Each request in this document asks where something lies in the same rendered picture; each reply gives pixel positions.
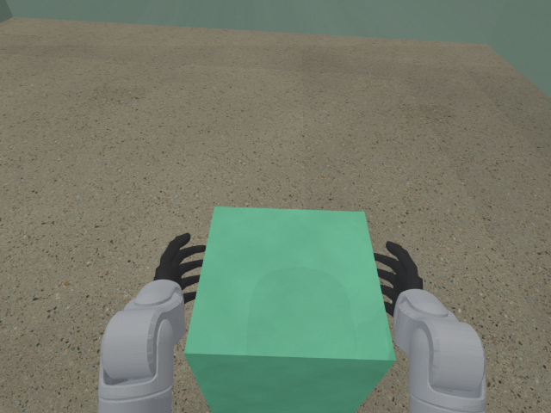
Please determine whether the robot left forearm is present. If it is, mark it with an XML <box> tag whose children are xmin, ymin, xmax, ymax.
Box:
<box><xmin>98</xmin><ymin>280</ymin><xmax>186</xmax><ymax>413</ymax></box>

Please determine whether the carton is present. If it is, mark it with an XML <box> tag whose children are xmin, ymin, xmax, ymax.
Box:
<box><xmin>184</xmin><ymin>206</ymin><xmax>396</xmax><ymax>413</ymax></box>

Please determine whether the robot right forearm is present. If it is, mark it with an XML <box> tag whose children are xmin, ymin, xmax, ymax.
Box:
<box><xmin>393</xmin><ymin>289</ymin><xmax>486</xmax><ymax>413</ymax></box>

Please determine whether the right robot hand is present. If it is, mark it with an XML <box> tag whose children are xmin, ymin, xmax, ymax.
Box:
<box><xmin>374</xmin><ymin>241</ymin><xmax>424</xmax><ymax>317</ymax></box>

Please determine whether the left robot hand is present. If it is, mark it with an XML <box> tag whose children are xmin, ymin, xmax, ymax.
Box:
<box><xmin>154</xmin><ymin>233</ymin><xmax>206</xmax><ymax>304</ymax></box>

